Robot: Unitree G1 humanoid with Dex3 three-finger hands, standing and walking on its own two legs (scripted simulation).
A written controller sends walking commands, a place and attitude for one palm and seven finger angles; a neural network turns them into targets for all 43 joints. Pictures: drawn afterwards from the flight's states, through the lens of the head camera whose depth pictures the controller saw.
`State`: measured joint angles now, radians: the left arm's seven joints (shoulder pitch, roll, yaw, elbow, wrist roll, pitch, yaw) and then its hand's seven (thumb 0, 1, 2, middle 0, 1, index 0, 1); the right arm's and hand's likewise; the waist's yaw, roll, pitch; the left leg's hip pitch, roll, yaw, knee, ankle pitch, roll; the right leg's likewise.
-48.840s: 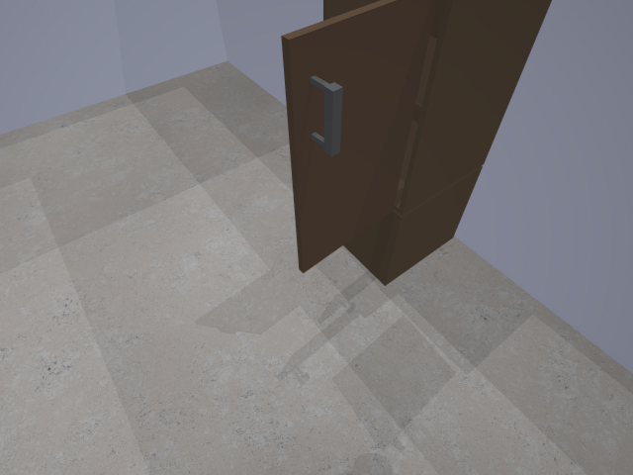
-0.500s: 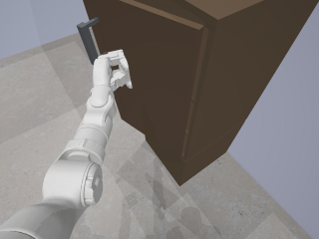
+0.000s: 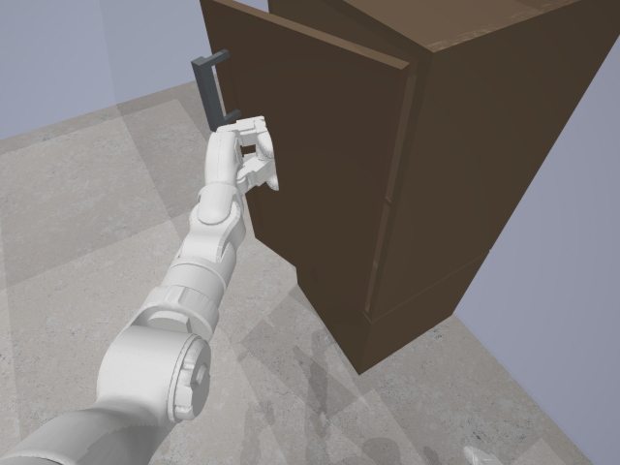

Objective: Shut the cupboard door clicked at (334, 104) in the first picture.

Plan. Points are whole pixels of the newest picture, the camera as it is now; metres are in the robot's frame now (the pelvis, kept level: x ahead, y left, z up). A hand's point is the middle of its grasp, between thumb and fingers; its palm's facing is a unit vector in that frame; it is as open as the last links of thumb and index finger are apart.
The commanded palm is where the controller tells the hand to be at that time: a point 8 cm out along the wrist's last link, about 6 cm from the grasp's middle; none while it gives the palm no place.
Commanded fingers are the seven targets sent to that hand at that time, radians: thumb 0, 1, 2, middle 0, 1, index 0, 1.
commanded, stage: draw the hand back to the body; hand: left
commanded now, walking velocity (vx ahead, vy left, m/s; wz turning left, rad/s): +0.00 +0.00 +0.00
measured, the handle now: (219, 92) +0.66 +0.13 +0.13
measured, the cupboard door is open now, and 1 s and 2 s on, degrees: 18 18 18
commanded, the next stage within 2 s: step back with the hand held close in 1.48 s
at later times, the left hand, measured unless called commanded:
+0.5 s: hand (157, 245) +0.33 +0.15 +0.16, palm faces +0.04 -0.99 -0.12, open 3.0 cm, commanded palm +0.29 +0.21 +0.17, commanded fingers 0.00 0.90 0.90 -1.00 -1.17 -1.00 -1.17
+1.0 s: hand (2, 331) +0.23 +0.26 +0.17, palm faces +0.39 -0.85 -0.36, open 5.3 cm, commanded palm +0.17 +0.31 +0.19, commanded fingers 0.00 0.90 0.90 -0.31 -0.42 -0.31 -0.42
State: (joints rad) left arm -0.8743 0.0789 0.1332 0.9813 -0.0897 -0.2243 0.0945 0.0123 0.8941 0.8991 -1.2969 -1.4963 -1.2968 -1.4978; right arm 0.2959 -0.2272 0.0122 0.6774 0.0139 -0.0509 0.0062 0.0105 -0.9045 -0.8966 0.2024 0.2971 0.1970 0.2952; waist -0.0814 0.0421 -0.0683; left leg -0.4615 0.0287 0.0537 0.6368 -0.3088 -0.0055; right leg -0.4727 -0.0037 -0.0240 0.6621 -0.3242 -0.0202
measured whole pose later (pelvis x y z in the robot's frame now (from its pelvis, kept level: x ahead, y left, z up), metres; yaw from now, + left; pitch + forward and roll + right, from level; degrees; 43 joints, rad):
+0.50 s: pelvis +0.00 +0.01 +0.02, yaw +0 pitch -2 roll +0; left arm -0.15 0.20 0.06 0.11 -0.13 0.00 -0.02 0.01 0.90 0.90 -1.21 -1.40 -1.21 -1.41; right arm 0.16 -0.25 0.02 0.60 0.04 -0.05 -0.07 0.02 -0.91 -0.90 0.20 0.30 0.19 0.29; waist 0.01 0.05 -0.02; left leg -0.19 0.01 0.06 0.47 -0.25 0.01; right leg -0.19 -0.01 -0.02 0.48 -0.26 0.00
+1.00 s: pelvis +0.02 +0.02 +0.02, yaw +1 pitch -4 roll +0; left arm 0.36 0.31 0.25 -0.31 -0.07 -0.04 0.09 0.01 0.89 0.90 -0.58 -0.70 -0.58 -0.70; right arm 0.20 -0.22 0.04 0.63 0.00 0.02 -0.06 0.02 -0.90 -0.90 0.20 0.30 0.20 0.30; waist 0.05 0.09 0.01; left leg -0.08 0.00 0.04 0.39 -0.24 0.02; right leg -0.06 -0.02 -0.04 0.37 -0.24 0.01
